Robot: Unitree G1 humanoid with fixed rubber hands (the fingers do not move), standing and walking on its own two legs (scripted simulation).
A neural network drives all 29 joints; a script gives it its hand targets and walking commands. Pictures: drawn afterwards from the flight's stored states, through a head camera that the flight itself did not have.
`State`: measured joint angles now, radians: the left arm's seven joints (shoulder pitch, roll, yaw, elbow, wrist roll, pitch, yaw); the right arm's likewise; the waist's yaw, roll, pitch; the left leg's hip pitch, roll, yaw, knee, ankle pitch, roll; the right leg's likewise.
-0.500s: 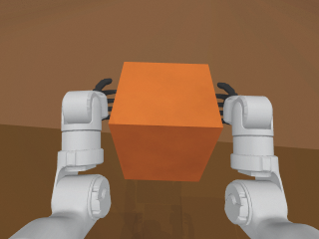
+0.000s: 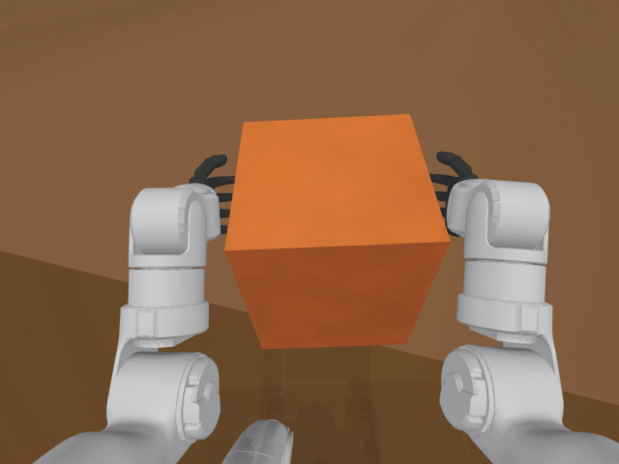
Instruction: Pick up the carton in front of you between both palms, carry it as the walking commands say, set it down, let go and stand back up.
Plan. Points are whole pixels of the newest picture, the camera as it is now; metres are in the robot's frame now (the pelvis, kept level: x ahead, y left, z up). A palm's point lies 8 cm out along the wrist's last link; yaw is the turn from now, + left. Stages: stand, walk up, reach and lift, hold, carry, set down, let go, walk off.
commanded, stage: carry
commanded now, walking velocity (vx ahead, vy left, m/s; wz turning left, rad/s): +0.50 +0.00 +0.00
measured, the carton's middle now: (330, 240) +0.38 +0.03 +0.07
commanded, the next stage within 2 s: none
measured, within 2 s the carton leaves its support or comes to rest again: neither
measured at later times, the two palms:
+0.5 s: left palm (272, 25) +0.70 +0.15 +0.21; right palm (465, 43) +0.67 -0.14 +0.21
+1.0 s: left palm out of the picture +1.00 +0.20 +0.25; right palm out of the picture +1.01 -0.10 +0.25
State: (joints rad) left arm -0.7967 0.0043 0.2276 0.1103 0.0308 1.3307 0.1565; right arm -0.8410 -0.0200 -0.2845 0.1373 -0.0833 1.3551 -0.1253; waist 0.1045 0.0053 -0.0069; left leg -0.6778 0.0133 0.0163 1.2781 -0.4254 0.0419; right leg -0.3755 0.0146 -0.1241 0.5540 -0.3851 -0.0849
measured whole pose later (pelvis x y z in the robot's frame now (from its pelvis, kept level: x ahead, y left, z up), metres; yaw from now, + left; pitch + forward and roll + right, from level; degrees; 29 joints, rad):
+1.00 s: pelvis +0.63 +0.04 +0.06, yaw +0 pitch +4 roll -1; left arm -0.87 0.02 0.25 0.13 0.04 1.33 0.15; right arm -0.88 -0.01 -0.30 0.12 -0.10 1.35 -0.13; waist 0.05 0.01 -0.05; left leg -0.50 0.01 0.10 0.52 -0.12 0.04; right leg -0.20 -0.03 -0.12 0.64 -0.40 0.00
